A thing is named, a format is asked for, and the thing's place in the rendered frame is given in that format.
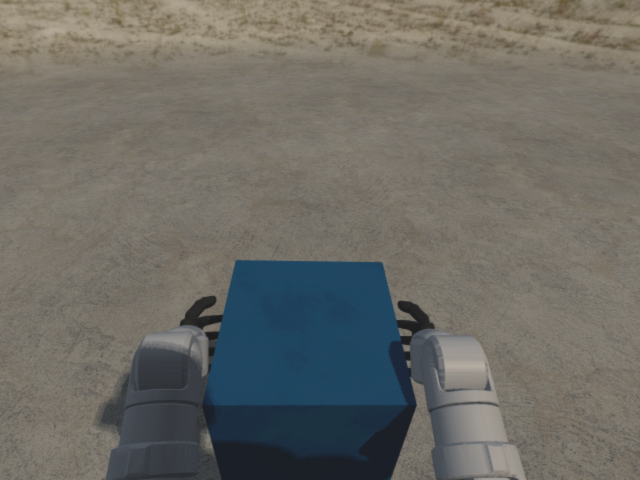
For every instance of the right robot forearm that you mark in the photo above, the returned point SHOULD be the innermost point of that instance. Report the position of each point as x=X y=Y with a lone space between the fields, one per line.
x=468 y=429

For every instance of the left robot forearm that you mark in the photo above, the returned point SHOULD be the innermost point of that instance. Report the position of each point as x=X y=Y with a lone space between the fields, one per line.
x=157 y=439

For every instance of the robot left hand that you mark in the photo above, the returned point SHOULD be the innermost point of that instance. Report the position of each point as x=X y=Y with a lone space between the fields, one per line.
x=191 y=318

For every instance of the robot right hand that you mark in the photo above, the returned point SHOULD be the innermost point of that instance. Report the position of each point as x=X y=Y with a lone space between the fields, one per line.
x=421 y=324

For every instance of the carton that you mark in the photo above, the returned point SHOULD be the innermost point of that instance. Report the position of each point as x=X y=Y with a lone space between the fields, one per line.
x=309 y=379

